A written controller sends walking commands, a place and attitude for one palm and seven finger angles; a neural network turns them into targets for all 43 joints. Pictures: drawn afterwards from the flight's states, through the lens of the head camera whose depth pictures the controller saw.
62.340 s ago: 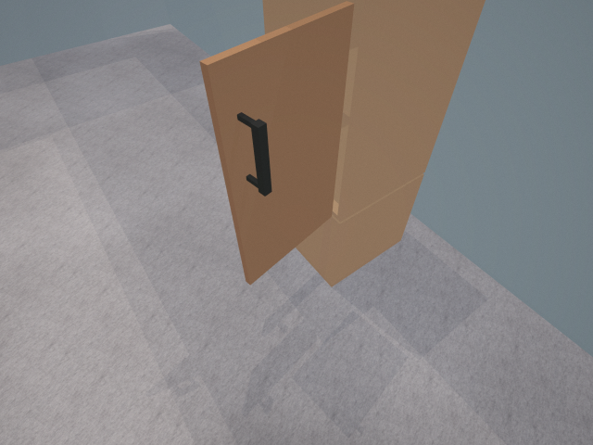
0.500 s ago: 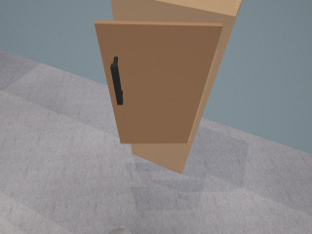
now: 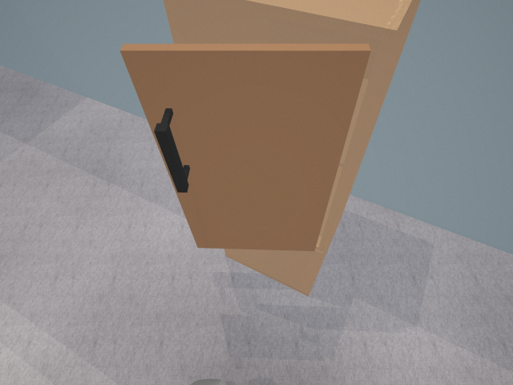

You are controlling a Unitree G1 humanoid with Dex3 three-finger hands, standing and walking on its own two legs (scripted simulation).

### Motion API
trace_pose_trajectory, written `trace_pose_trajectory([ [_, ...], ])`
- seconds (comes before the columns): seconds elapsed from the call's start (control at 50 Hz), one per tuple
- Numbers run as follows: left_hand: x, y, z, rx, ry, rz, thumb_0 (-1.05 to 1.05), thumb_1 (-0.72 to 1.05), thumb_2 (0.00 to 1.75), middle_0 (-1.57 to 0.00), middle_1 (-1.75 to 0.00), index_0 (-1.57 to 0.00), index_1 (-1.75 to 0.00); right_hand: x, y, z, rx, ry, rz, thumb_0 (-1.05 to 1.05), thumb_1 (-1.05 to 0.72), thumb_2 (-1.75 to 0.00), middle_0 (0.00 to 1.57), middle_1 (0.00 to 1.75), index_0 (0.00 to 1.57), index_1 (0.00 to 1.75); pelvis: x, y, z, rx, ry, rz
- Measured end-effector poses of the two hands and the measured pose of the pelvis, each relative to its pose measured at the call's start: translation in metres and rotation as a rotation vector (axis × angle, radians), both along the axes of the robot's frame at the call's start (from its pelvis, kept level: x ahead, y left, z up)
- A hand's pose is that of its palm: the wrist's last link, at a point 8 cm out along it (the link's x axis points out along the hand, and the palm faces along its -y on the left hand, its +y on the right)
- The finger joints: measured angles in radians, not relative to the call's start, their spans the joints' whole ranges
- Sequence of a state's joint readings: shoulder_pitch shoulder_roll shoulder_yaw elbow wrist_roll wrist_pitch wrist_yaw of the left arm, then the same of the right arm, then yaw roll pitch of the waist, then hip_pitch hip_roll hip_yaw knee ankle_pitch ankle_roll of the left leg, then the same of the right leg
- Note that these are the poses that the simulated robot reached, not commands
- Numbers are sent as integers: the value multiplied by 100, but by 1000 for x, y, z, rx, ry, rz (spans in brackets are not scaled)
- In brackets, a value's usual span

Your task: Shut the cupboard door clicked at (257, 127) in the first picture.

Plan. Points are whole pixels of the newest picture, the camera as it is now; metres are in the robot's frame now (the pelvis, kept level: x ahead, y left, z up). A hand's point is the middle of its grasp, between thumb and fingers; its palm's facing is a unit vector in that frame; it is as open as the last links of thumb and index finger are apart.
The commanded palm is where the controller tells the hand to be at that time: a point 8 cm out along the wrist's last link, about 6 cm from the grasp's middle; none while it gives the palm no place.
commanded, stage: come to a stop and stand still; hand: left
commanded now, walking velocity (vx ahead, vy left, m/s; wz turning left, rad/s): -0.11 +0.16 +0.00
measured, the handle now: (175, 153) +0.46 +0.17 +0.08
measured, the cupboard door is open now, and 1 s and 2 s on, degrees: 25 25 25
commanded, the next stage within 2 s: look again from close up in 0.68 s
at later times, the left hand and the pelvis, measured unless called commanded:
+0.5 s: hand out of the picture +0.00 +0.26 -0.16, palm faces -0.04 -0.95 -0.30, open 7.4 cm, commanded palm none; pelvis -0.05 +0.06 +0.00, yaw -3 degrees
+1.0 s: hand out of the picture +0.00 +0.21 -0.16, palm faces -0.06 -0.97 -0.23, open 7.3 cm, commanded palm none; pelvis -0.03 +0.03 +0.01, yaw -3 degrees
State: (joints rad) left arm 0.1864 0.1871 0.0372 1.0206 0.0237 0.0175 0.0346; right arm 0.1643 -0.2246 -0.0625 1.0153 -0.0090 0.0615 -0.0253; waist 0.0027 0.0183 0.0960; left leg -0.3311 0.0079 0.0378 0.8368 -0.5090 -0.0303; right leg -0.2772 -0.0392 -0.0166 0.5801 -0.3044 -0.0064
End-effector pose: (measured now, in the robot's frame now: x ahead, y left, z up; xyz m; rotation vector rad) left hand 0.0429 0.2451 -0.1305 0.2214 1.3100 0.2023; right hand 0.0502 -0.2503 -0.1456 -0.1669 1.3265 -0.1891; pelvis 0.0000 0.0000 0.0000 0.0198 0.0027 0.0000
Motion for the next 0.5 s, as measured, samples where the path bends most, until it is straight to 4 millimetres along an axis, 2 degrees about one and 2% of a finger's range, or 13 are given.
trace_pose_trajectory([
  [0.12,0,7,3,-9,-34,11,1,91,90,-20,-30,-20,-30,8,1,14,-24,-20,34,1,-91,-90,20,30,20,30,-10,8,7,10,6,8],
  [0.24,-11,33,-13,-14,-58,10,1,91,90,-21,-30,-20,-30,13,24,18,-48,-141,52,1,-91,-90,20,30,20,30,-20,32,-6,-18,-12,18],
  [0.28,-14,41,-14,-8,-70,4,1,91,90,-20,-30,-20,-30,12,35,18,-41,-181,58,1,-91,-90,20,30,20,30,-23,39,-8,-12,-30,-4],
  [0.44,-36,59,4,32,-69,-59,1,91,90,-20,-30,-20,-30,-6,82,0,88,-242,47,1,-90,-90,20,30,20,30,-41,54,-9,2,-49,-51],
  [0.5,-48,59,11,31,-43,-77,1,91,90,-20,-30,-20,-30,-20,85,-1,100,-239,13,-1,-93,-90,20,30,21,30,-46,58,-5,2,-34,-54],
])
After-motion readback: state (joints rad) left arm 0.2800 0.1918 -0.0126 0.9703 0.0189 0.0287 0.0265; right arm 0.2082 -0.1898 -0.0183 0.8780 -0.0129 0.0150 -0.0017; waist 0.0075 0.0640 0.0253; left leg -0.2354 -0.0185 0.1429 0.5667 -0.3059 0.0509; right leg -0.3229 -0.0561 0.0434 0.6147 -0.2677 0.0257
